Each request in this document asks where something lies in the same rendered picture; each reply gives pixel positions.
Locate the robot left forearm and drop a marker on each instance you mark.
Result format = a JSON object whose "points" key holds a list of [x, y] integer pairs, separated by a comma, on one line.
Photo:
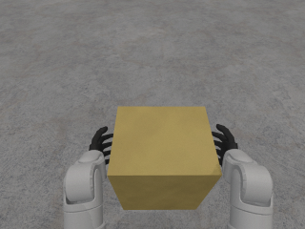
{"points": [[83, 192]]}

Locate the robot right forearm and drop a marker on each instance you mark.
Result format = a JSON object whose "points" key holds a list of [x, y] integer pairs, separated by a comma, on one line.
{"points": [[251, 192]]}

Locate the right robot hand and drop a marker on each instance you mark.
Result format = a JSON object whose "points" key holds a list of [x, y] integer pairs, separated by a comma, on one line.
{"points": [[227, 143]]}

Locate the carton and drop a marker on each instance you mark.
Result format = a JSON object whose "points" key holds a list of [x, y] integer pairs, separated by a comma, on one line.
{"points": [[162, 157]]}

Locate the left robot hand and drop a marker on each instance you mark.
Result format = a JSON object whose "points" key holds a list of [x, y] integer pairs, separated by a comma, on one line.
{"points": [[98, 139]]}

